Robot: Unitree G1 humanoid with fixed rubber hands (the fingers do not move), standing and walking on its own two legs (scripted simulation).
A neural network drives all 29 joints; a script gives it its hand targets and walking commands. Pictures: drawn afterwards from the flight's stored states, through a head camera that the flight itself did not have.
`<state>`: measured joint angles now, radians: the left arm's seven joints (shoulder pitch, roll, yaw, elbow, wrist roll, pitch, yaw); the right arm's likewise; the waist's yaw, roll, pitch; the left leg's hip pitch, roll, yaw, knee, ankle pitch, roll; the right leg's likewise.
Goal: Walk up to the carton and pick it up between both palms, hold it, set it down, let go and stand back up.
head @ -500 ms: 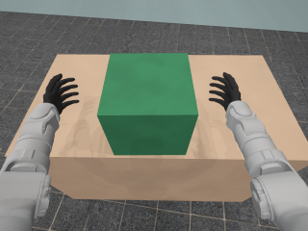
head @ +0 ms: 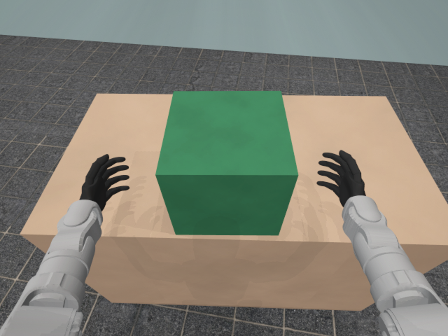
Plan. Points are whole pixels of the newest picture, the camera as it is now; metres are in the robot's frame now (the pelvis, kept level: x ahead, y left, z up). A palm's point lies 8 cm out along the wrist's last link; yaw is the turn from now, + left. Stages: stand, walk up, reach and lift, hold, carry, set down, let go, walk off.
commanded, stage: set down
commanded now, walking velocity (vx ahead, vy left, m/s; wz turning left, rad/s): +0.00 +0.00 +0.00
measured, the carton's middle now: (227, 164) +0.47 +0.00 -0.01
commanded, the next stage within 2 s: none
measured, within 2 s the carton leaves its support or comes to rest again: neither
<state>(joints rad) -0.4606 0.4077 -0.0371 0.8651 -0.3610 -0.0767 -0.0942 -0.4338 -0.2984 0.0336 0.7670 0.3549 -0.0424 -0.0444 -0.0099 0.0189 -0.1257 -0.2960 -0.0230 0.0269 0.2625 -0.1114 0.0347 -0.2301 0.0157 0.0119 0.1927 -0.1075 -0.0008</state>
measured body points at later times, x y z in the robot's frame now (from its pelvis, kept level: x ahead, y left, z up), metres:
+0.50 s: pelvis -0.01 +0.00 +0.00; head +0.00 +0.00 +0.45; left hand +0.29 +0.25 +0.00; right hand +0.29 -0.23 +0.00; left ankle +0.00 +0.09 -0.75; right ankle -0.02 -0.12 -0.75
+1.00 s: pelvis +0.01 +0.00 +0.00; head +0.01 +0.00 +0.45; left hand +0.24 +0.24 -0.04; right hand +0.25 -0.23 -0.05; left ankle +0.00 +0.09 -0.75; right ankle -0.02 -0.12 -0.75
